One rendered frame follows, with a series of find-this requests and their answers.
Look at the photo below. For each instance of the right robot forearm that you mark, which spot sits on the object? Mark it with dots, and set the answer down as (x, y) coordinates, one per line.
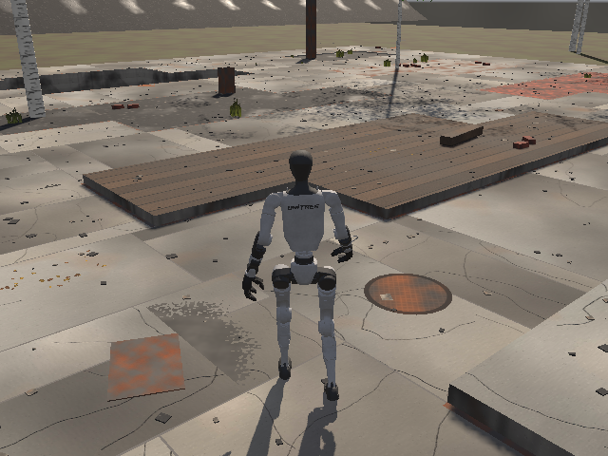
(346, 244)

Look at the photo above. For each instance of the left robot forearm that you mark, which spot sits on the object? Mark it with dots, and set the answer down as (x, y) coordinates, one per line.
(255, 258)

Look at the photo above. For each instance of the right robot upper arm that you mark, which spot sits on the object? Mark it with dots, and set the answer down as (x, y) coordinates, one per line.
(331, 199)

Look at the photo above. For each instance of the left robot upper arm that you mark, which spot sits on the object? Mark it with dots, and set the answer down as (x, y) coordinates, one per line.
(268, 218)

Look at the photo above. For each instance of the left robot hand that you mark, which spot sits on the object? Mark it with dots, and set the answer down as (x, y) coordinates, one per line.
(248, 288)

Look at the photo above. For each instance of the robot torso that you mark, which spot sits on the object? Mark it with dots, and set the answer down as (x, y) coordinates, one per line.
(303, 227)

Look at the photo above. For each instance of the robot right shin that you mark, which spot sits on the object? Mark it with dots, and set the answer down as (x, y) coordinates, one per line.
(329, 355)

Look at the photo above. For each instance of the right robot hand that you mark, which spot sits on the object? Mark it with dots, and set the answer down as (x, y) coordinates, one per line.
(343, 258)

